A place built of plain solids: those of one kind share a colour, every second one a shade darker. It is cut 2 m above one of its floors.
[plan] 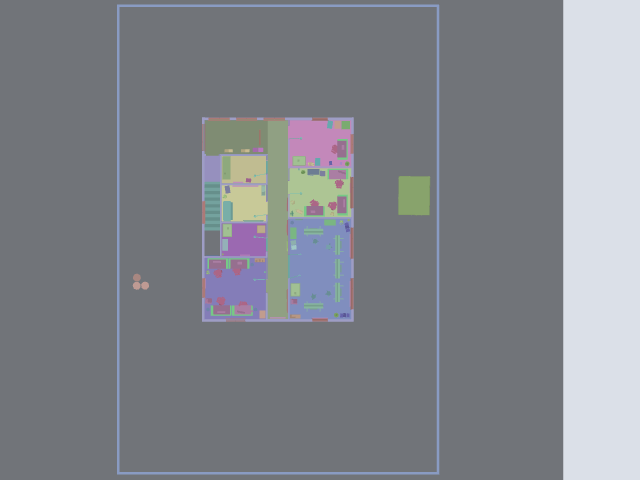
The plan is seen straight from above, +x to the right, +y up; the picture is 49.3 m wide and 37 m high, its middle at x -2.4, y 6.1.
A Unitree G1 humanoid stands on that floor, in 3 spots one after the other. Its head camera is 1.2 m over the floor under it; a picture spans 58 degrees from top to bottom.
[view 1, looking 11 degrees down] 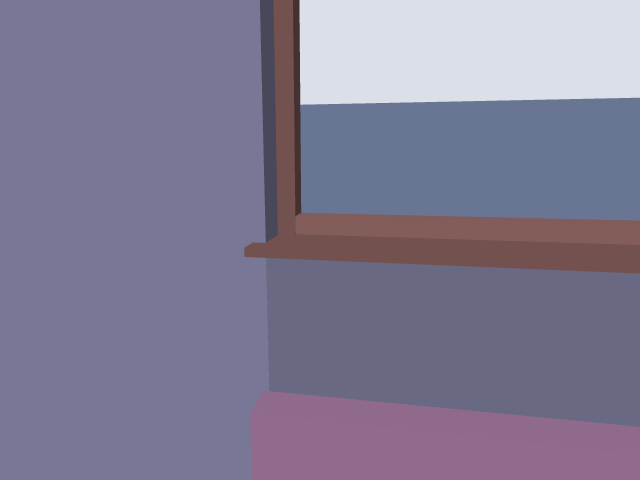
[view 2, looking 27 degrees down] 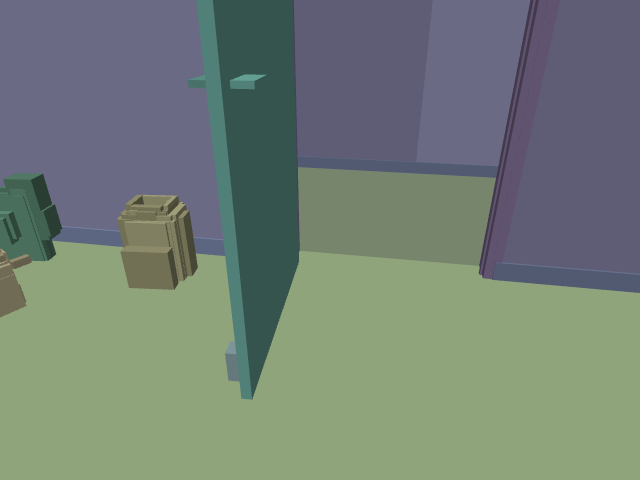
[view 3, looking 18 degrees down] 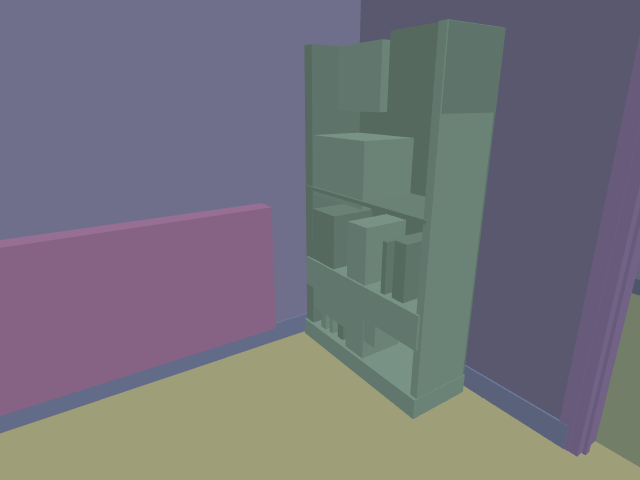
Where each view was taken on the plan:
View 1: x -2.70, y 14.40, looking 100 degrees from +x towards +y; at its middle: window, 1.04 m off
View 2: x -2.70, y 10.15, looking -170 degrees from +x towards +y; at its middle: raised_floor_gallery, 2.64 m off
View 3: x -8.00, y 8.55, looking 56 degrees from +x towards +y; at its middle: shelf_full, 2.08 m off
